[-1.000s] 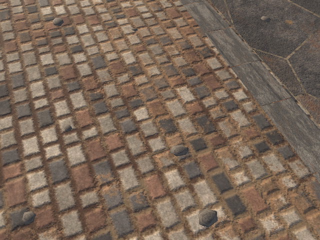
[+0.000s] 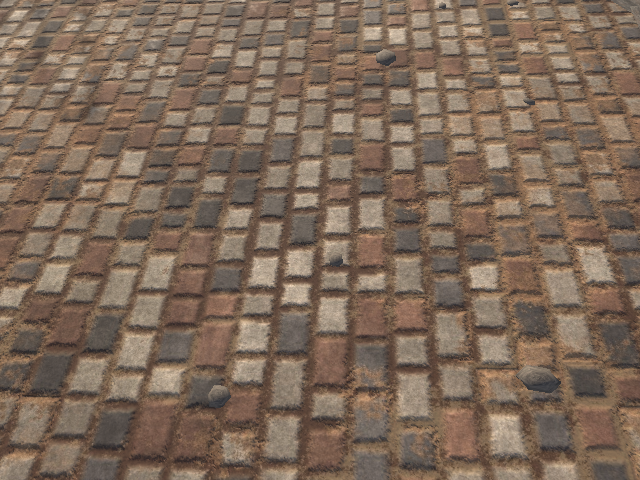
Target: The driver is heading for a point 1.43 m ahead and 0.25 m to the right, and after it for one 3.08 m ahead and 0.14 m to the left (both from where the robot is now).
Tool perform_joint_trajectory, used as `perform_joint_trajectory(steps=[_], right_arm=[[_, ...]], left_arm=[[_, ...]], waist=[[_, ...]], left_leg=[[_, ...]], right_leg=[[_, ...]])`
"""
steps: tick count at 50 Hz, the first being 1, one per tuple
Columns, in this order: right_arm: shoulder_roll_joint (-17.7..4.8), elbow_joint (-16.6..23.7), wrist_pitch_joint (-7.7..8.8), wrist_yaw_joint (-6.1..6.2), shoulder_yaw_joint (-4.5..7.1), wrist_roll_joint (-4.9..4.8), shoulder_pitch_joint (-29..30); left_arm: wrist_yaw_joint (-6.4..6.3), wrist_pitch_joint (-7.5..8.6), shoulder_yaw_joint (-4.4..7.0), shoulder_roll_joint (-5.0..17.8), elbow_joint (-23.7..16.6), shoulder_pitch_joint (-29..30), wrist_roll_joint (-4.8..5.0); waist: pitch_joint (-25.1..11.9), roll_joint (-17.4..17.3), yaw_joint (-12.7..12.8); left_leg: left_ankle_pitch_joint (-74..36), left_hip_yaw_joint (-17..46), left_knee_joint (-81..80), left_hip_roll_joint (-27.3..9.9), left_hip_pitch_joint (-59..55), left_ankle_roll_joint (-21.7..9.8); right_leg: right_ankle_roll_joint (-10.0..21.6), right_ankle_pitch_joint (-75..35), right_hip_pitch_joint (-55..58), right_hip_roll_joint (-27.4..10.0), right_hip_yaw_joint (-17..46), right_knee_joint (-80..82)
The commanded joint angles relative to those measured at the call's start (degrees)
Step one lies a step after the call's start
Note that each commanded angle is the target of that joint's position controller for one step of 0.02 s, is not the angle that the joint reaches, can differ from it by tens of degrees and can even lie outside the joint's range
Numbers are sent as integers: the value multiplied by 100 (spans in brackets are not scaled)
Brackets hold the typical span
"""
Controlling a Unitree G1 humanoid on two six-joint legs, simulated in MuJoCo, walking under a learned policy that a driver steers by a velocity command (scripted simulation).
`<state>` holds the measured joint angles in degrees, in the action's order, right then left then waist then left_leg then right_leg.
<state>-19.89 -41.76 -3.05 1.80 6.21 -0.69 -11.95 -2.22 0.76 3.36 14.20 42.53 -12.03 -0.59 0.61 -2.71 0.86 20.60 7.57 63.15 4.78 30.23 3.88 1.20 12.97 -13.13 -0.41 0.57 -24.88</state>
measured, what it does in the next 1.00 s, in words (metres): walks ahead: left foot, then right foot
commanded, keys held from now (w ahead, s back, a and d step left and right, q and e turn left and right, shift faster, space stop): w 0.38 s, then w+e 0.62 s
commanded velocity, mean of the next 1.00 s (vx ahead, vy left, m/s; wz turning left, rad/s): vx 0.41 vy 0.00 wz -0.17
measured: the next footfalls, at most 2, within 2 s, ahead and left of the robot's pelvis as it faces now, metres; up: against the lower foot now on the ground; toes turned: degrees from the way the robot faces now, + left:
left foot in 0.22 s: +0.05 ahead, +0.14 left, +0.00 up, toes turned +1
right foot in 0.68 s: +0.42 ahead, -0.08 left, +0.00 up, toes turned -6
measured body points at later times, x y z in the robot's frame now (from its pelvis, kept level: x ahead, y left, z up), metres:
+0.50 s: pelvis +0.13 +0.04 +0.00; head +0.15 +0.06 +0.45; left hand +0.30 +0.30 -0.11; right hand +0.13 -0.23 -0.12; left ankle +0.01 +0.14 -0.74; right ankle +0.30 -0.11 -0.69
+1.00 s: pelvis +0.42 -0.01 +0.00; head +0.45 -0.02 +0.45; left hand +0.55 +0.25 -0.11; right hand +0.55 -0.30 -0.08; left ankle +0.63 +0.14 -0.68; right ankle +0.38 -0.08 -0.74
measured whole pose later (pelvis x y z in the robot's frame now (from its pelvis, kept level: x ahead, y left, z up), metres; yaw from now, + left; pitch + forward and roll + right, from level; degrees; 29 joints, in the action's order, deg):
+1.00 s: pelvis +0.42 -0.01 +0.00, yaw -15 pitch +2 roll -1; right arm -17.5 -37.8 5.5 0.5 1.9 1.0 -6.6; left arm 0.3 3.2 3.2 16.6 41.3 -18.2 0.9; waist 2.2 -1.9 3.4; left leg 0.3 6.4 42.0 -5.8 39.3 3.9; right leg 5.2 11.4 -9.8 7.4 6.7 -20.2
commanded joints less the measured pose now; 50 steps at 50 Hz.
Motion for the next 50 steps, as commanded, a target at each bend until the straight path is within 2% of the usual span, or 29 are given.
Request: perform_joint_trajectory(steps=[1, 4, 7, 9, 10, 11, 12, 13, 14, 15, 17, 20, 23, 28, 29, 31, 32, 33, 34, 35, 36, 37, 38, 39, 40, 42, 44, 47, 50], right_arm=[[-142, 499, 174, -55, -61, -6, 418], [-3, 531, 336, -139, -177, 2, 613], [-107, 410, 473, -209, -168, -55, 399], [-88, 121, 537, -225, -146, -80, -181], [-166, -32, 547, -196, -110, -102, -621], [-345, -160, 559, -148, -68, -95, -1279], [-1080, -143, 543, -139, 84, -45, -1571], [-972, -169, 633, -188, 76, 47, -1593], [-588, -111, 714, -204, -52, 41, -1247], [-386, -63, 764, -220, -121, 50, -999], [-254, -15, 763, -229, -187, 45, -754], [-262, -53, 739, -193, -192, 69, -833], [-351, -136, 761, -153, -184, 83, -955], [-500, -398, 784, -145, -148, 11, -1281], [-517, -418, 761, -139, -139, 2, -1268], [-647, -395, 702, -101, -103, 30, -1196], [-739, -372, 650, -68, -78, 60, -1181], [-775, -321, 576, -25, -78, 86, -1106], [-763, -223, 570, 34, -106, 118, -1144], [-7, 65, 699, -64, -363, 225, -1822], [-161, -44, 935, -168, -386, 165, -1656], [-583, 217, 1061, -238, -250, -119, -865], [-551, 375, 1141, -234, -294, -149, -472], [-487, 384, 1159, -191, -289, -34, -326], [-503, 376, 1105, -155, -246, 47, -414], [-388, 361, 955, -140, -250, 124, -645], [-281, 431, 859, -106, -273, 195, -535], [-99, 660, 878, -94, -345, 211, 239], [-20, 813, 954, -165, -382, 117, 933]], left_arm=[[-46, 83, 169, 879, -229, -165, 44], [-9, 128, 248, 1166, -154, -295, 107], [82, 145, 281, 1298, -56, -423, 205], [131, 124, 231, 1178, -30, -332, 271], [155, 152, 149, 938, -20, -306, 232], [219, 212, -3, 466, -117, -87, 122], [244, 350, -69, 208, -456, 62, 49], [215, 446, 76, 760, -577, 400, 216], [245, 475, 156, 993, -537, 338, 316], [275, 490, 163, 972, -427, 241, 295], [322, 511, 169, 908, -375, 266, 144], [397, 495, 79, 611, -382, 374, 119], [448, 462, -36, 414, -553, 858, 178], [614, 454, -92, 444, -883, 1513, 242], [651, 458, -84, 484, -932, 1549, 235], [680, 445, -20, 639, -962, 1350, 197], [663, 415, 63, 803, -900, 972, 185], [625, 382, 198, 1036, -708, 163, 194], [537, 332, 336, 1334, -542, -688, 209], [488, 329, 479, 2009, -528, -1218, 158], [460, 324, 371, 1573, -498, -1359, 208], [426, 319, 289, 1339, -496, -1095, 147], [404, 324, 259, 1247, -552, -698, 149], [393, 327, 217, 1140, -624, -340, 129], [383, 342, 177, 1039, -714, -93, 52], [359, 359, 176, 975, -792, 131, 54], [318, 393, 190, 1025, -728, 80, 103], [234, 370, 228, 1145, -617, -142, 133], [183, 296, 268, 1256, -467, -549, 201]], waist=[[-50, 1330, 201], [45, 1321, 294], [182, 1294, 202], [173, 1065, -154], [-29, 903, -371], [-362, 288, -655], [-454, -1127, -642], [-54, -819, -798], [389, -622, -596], [497, -642, -477], [555, -458, -343], [393, -295, -322], [490, -279, -474], [732, -142, -577], [699, -123, -527], [331, -259, -312], [-35, -386, -92], [-552, -391, 353], [-1040, -193, 755], [-2010, 1326, 408], [-2812, 1256, 568], [-1800, 1042, 653], [-1062, 537, 480], [-557, 135, 221], [-334, 229, -33], [-219, 497, -283], [-70, 526, -312], [107, 530, -43], [26, 597, 290]], left_leg=[[-114, -375, -723, -307, 680, 97], [169, -782, -1999, -485, -136, -55], [97, -1003, -3054, -385, -1112, -327], [-751, -1131, -4127, -285, -2213, -580], [-781, -934, -4216, -398, -3079, -680], [-333, 152, -4472, -1196, -4071, -871], [480, 2182, -4856, -2470, -4591, -1567], [1388, 2971, -5271, -2854, -3953, -2178], [1769, 2577, -5379, -2589, -3779, -2060], [1424, 2081, -5452, -2282, -3647, -1851], [89, 1307, -5565, -1953, -3423, -1611], [-1555, 378, -5633, -1645, -3160, -1547], [-2003, -358, -5751, -1440, -2650, -1408], [-2246, -752, -5782, -1817, -3089, -1314], [-2665, -837, -5624, -1888, -3330, -1262], [-4744, -1036, -4940, -1923, -3719, -1120], [-5938, -1133, -4293, -1897, -3884, -1040], [-6696, -1346, -3161, -1754, -3709, -904], [-6007, -1403, -1726, -1614, -2547, -705], [-1981, -1287, 889, -685, 102, -284], [1058, -161, 1748, -127, 878, -311], [696, 37, 1903, -485, 1454, -410], [219, -69, 1485, -753, 1443, -498], [-51, -158, 951, -940, 1204, -481], [-240, -156, 628, -1097, 781, -446], [-370, -231, 298, -1166, 384, -286], [-686, -365, -210, -1145, 308, -86], [-1941, -435, -1627, -985, 186, 41], [-2744, -480, -2737, -647, -312, 79]], right_leg=[[953, 1409, 882, -1215, 1507, 1391], [961, 1215, 627, -1295, 1358, 1467], [1067, 1251, 113, -1344, 1299, 1430], [968, 1316, -417, -1207, 1156, 1101], [775, 1235, -902, -1044, 969, 677], [394, 1187, -1685, -610, 428, -643], [11, 1729, -3143, 16, -324, -2283], [-3, 2029, -3695, -176, 103, -3314], [78, 1472, -4008, -448, 286, -3674], [122, 971, -4029, -545, 266, -3728], [68, 173, -3889, -696, 246, -3464], [-144, -721, -3535, -616, -1, -2917], [-196, -1580, -2846, -454, -182, -1797], [141, -1825, -2548, -236, -170, -785], [239, -1652, -2539, -179, -186, -697], [450, -1167, -2049, 109, -411, -702], [566, -866, -1540, 315, -551, -798], [721, -831, -488, 559, -700, -714], [939, -912, 1195, 301, -155, -733], [2086, -41, 3770, -1410, 2919, -660], [2375, 832, 4208, -1930, 4930, 499], [1942, 939, 3536, -1704, 4100, 730], [1736, 591, 2519, -1481, 3358, 838], [1621, -2, 1545, -1241, 2808, 949], [1573, -505, 830, -1031, 2404, 1102], [1653, -879, 57, -831, 2103, 1353], [1668, -1160, -491, -693, 1717, 1446], [1409, -1019, -797, -370, 1338, 1373], [1207, -596, -707, -342, 1444, 1176]])
Velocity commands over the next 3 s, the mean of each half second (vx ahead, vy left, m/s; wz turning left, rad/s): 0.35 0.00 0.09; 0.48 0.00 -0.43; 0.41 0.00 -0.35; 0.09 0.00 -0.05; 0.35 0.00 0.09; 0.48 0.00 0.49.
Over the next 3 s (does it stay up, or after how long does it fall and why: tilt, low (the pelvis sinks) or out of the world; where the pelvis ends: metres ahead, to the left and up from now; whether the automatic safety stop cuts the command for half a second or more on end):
stays up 1.20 -0.20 0.00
